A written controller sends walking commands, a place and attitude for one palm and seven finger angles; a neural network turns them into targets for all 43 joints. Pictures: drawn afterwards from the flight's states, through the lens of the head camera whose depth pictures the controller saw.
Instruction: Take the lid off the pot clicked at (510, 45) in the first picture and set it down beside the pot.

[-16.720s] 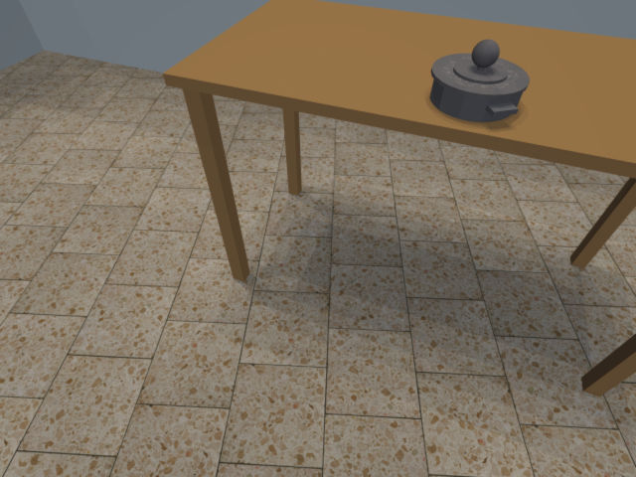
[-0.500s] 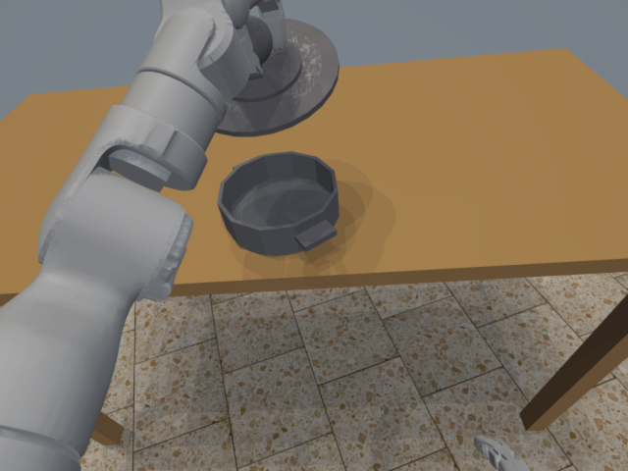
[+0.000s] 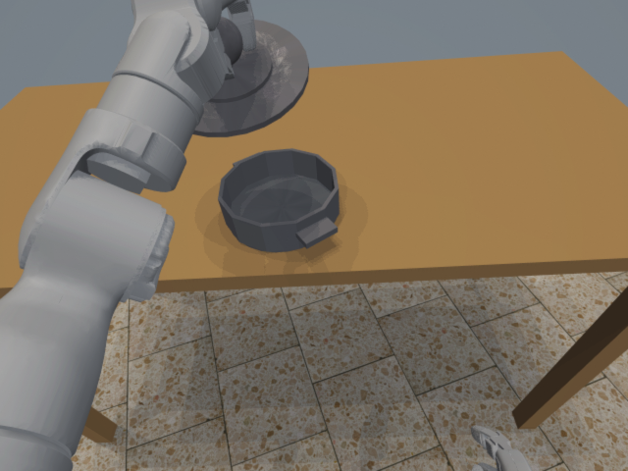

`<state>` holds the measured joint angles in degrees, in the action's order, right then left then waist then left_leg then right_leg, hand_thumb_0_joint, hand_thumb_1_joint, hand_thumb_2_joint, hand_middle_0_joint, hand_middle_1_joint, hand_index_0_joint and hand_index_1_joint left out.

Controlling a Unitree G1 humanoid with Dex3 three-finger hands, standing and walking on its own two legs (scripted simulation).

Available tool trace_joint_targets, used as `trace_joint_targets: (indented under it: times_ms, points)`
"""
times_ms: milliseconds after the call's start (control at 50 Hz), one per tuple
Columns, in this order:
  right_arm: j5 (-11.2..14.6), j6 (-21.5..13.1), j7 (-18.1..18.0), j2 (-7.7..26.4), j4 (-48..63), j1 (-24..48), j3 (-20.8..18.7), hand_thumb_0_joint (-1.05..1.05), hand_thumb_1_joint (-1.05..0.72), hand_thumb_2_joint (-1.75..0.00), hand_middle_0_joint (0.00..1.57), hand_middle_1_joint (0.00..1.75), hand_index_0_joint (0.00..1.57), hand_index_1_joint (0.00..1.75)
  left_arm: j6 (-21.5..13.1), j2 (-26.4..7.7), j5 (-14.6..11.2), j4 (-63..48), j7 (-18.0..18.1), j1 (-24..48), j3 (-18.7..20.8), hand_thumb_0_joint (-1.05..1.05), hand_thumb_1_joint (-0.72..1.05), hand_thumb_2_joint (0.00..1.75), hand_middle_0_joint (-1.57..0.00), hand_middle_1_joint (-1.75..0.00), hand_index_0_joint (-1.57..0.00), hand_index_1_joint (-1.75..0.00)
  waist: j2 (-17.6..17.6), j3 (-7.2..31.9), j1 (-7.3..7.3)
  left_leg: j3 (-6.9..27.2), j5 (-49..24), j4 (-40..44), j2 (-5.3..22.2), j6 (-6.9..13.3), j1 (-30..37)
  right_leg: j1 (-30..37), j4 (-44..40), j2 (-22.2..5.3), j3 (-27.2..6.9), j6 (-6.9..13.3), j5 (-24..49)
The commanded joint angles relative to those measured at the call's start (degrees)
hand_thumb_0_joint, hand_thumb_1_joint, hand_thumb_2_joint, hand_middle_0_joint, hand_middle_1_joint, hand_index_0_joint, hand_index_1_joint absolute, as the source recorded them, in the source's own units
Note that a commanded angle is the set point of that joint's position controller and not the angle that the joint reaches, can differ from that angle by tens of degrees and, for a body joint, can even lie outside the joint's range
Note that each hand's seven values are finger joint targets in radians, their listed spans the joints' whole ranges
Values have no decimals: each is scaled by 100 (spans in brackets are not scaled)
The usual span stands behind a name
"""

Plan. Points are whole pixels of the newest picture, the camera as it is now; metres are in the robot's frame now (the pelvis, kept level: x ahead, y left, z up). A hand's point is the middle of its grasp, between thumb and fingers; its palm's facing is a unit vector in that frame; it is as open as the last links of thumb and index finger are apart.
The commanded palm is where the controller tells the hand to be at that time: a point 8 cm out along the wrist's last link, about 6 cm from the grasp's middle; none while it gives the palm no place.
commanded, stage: move the lid sideways beside the pot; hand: left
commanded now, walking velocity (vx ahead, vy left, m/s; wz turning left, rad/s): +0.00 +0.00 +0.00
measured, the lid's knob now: (219, 42) +0.49 +0.11 +0.32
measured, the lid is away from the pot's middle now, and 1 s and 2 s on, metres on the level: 0.04 0.16 0.25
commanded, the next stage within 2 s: lower the lid onto the table in 1.82 s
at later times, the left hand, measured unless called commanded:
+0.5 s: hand (155, 59) +0.45 +0.17 +0.32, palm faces -0.08 -0.09 -0.99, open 7.5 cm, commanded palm +0.42 +0.17 +0.38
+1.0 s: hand (100, 66) +0.43 +0.22 +0.33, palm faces -0.07 -0.09 -0.99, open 7.5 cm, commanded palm +0.41 +0.22 +0.38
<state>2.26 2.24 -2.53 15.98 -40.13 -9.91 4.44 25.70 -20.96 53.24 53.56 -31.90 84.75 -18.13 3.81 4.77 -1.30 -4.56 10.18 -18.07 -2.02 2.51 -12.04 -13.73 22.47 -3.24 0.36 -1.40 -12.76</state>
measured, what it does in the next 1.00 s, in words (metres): stands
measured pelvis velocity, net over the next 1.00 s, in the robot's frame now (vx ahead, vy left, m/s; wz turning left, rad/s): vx -0.01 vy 0.00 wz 0.03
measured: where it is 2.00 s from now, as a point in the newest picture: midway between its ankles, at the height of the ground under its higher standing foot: outside the picture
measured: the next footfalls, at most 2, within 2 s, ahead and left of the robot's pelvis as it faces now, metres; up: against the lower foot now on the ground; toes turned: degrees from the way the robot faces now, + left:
none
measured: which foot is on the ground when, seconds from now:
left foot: down 0.00-1.00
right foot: down 0.00-1.00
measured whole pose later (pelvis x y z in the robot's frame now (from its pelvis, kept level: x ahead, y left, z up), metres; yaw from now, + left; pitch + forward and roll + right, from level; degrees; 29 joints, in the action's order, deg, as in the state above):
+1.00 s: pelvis -0.01 +0.00 +0.00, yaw +2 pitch +4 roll +0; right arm 3.4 4.4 -2.5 17.0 -38.5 -10.5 4.0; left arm 22.5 -35.1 54.4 44.1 -35.8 76.2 -14.7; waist 3.4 3.9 -1.2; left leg -2.7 11.2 -21.5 -1.8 2.4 -14.1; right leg -13.8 23.1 -3.1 2.2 -1.2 -13.0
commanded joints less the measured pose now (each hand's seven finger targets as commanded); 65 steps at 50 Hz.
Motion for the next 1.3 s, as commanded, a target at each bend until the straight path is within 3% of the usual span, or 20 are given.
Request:
trace_joint_targets:
  times_ms: [0, 80, 240, 320, 360, 440, 500, 540, 620, 700, 780, 820, 880, 920, 960, 1020, 1120, 1180, 1240, 1280]
  points:
    - [-24, -229, -38, 626, 831, 501, -255, 0, -90, -90, 20, 30, 20, 30, -73, -1618, 270, -1382, 311, 3648, 493, 0, 71, 94, -83, -104, -82, -103, -862, 2478, 60, 279, -2359, -231, -107, 152, 1176, 710, -18, 350, 18, 375, 1988]
    - [0, -181, -29, 672, 809, 453, -260, 0, -90, -90, 20, 30, 20, 30, -44, -1632, 276, -1178, 244, 3485, 436, 0, 71, 94, -83, -104, -82, -103, -921, 2019, -11, 272, -1920, -176, -130, 144, 1014, 475, -122, 378, 79, 374, 1687]
    - [28, -253, -1, 625, 939, 461, -309, 0, -90, -90, 20, 30, 20, 30, -142, -1660, 252, -2145, 172, 3623, 335, 0, 71, 94, -83, -104, -82, -103, -364, 2667, -27, 383, -2764, -423, -104, 120, 1531, 464, 2, 401, 59, 382, 1921]
    - [51, -185, -4, 686, 854, 434, -281, 0, -90, -90, 20, 30, 20, 30, -75, -1847, 240, -1656, 101, 3165, 474, 0, 71, 94, -83, -104, -82, -103, -595, 2034, -38, 389, -2340, -322, -123, 103, 1173, 302, -81, 420, 144, 407, 1682]
    - [28, -176, -4, 739, 884, 403, -325, 0, -90, -90, 20, 30, 20, 30, -124, -2176, 193, -1857, 111, 3061, 726, 0, 71, 94, -83, -104, -82, -103, -640, 2203, 42, 398, -2339, -329, -131, 92, 1177, 462, -74, 404, 121, 425, 1743]
    - [67, -114, -11, 709, 912, 495, -277, 0, -90, -90, 20, 30, 20, 30, -113, -2069, 307, -1712, 98, 3149, 539, 0, 71, 94, -83, -104, -82, -103, -604, 2087, 3, 399, -2233, -314, -115, 91, 1116, 372, -61, 403, 146, 414, 1585]
    - [33, -105, -17, 723, 974, 499, -294, 0, -90, -90, 20, 30, 20, 30, -176, -2325, 335, -1949, 119, 3165, 724, 0, 71, 94, -83, -104, -82, -103, -524, 2448, 43, 404, -2386, -395, -123, 114, 1223, 517, -8, 394, 99, 414, 1693]
    - [70, -87, -26, 701, 956, 521, -278, 0, -90, -90, 20, 30, 20, 30, -176, -2195, 346, -1889, 89, 3226, 556, 0, 71, 94, -83, -104, -82, -103, -529, 2358, -16, 404, -2335, -385, -126, 103, 1193, 438, -14, 399, 123, 406, 1656]
    - [44, -85, -28, 740, 989, 490, -297, 0, -90, -90, 20, 30, 20, 30, -222, -2761, 368, -2038, 86, 3040, 1012, 0, 71, 94, -83, -104, -82, -103, -490, 2575, 90, 399, -2521, -456, -140, 129, 1183, 652, 27, 386, 77, 407, 1875]
    - [104, 7, -33, 742, 954, 506, -278, 0, -90, -90, 20, 30, 20, 30, -201, -2338, 320, -1572, -4, 2801, 588, 0, 71, 94, -83, -104, -82, -103, -627, 1780, -38, 379, -1936, -343, -130, 103, 908, 297, -100, 399, 184, 406, 1483]
    - [75, -28, -21, 745, 1038, 515, -298, 0, -90, -90, 20, 30, 20, 30, -308, -2564, 333, -2218, 9, 3010, 718, 0, 71, 94, -83, -104, -82, -103, -306, 2320, -17, 407, -2208, -442, -134, 114, 1223, 417, -54, 414, 120, 402, 1555]
    - [98, -38, -22, 709, 1010, 514, -293, 0, -90, -90, 20, 30, 20, 30, -310, -2408, 318, -2251, -5, 3052, 582, 0, 71, 94, -83, -104, -82, -103, -155, 2322, -54, 448, -2353, -474, -125, 97, 1344, 307, -49, 427, 150, 408, 1524]
    - [78, -65, -21, 764, 990, 458, -311, 0, -90, -90, 20, 30, 20, 30, -359, -2868, 346, -2334, 24, 2993, 952, 0, 71, 94, -83, -104, -82, -103, -153, 2451, -2, 474, -2366, -499, -117, 88, 1362, 360, -41, 451, 143, 424, 1498]
    - [106, -36, -44, 744, 951, 470, -293, 0, -90, -90, 20, 30, 20, 30, -346, -2782, 328, -2078, -6, 2905, 876, 0, 71, 94, -83, -104, -82, -103, -242, 2163, -22, 460, -2175, -461, -137, 93, 1208, 303, -68, 439, 178, 425, 1426]
    - [87, -6, -46, 855, 906, 372, -330, 0, -90, -90, 20, 30, 20, 30, -386, -3252, 333, -1941, -7, 2704, 1202, 0, 71, 94, -83, -104, -82, -103, -419, 2136, 37, 427, -2043, -430, -131, 82, 1023, 456, -83, 407, 155, 438, 1519]
    - [119, 33, -49, 768, 990, 481, -294, 0, -90, -90, 20, 30, 20, 30, -415, -2979, 372, -1946, -25, 2805, 961, 0, 71, 94, -83, -104, -82, -103, -352, 2153, 30, 416, -2136, -452, -134, 107, 1038, 455, -42, 404, 162, 418, 1519]
    - [128, 106, -16, 806, 1062, 480, -308, 0, -90, -90, 20, 30, 20, 30, -437, -3339, 435, -2089, -49, 2504, 1220, 0, 71, 94, -83, -104, -82, -103, -339, 2378, 86, 401, -2529, -551, -95, 126, 1086, 596, 13, 393, 132, 397, 1762]
    - [155, 120, -13, 796, 1060, 489, -310, 0, -90, -90, 20, 30, 20, 30, -431, -3004, 375, -2060, -95, 2504, 905, 0, 71, 94, -83, -104, -82, -103, -259, 2001, -25, 385, -2217, -511, -86, 120, 1098, 310, -94, 417, 171, 392, 1472]
    - [148, 170, -53, 847, 1023, 487, -293, 0, -90, -90, 20, 30, 20, 30, -440, -3464, 419, -1798, -97, 2274, 1242, 0, 71, 94, -83, -104, -82, -103, -390, 1824, 45, 396, -1924, -456, -107, 123, 877, 371, -101, 416, 195, 414, 1384]
    - [137, 185, -57, 861, 1060, 487, -280, 0, -90, -90, 20, 30, 20, 30, -518, -3760, 470, -1991, -81, 2515, 1367, 0, 71, 94, -83, -104, -82, -103, -243, 2021, 55, 333, -1761, -439, -126, 118, 848, 526, -96, 395, 140, 405, 1370]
